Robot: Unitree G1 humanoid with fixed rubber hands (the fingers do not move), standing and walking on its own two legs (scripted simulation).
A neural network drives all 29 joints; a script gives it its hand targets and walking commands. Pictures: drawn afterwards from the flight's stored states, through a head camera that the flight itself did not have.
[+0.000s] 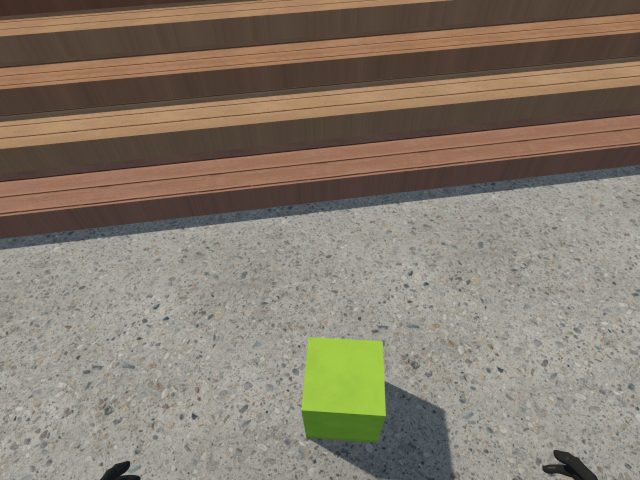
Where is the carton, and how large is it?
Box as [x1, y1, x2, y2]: [301, 337, 385, 442]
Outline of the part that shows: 308,337 301,409 306,437 376,442 385,416 382,341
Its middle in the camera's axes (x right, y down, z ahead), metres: +0.07 +0.44 +1.11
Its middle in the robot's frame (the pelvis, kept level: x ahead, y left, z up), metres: +0.46 -0.03 -0.66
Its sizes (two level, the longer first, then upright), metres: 0.210 0.200 0.250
